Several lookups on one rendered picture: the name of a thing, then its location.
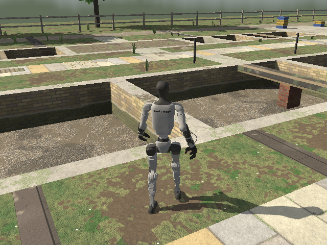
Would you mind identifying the right robot upper arm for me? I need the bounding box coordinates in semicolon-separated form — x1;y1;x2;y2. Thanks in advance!
173;103;187;132

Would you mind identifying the robot right forearm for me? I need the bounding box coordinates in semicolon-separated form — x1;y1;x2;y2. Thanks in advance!
183;124;195;148

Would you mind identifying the robot head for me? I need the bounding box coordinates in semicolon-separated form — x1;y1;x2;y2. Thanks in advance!
154;81;172;105

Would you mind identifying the robot right shin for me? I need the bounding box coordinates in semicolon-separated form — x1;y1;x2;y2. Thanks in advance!
173;162;180;193

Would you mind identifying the left robot upper arm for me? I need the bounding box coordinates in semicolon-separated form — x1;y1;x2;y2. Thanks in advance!
139;103;152;130

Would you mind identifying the robot left hand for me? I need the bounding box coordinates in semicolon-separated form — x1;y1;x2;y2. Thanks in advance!
138;132;150;141

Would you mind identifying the robot left forearm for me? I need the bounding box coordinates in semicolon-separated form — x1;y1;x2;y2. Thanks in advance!
138;123;145;136

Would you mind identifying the robot right hand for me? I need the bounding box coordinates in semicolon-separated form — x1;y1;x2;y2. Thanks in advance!
185;146;197;160

